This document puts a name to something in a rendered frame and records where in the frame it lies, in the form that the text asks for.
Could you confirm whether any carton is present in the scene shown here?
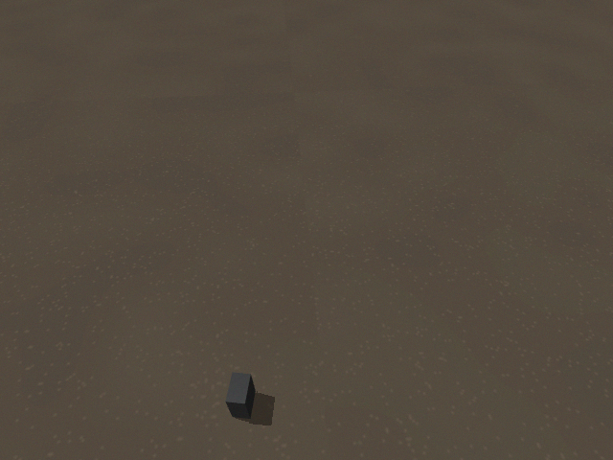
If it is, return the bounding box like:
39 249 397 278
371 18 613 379
225 372 256 419

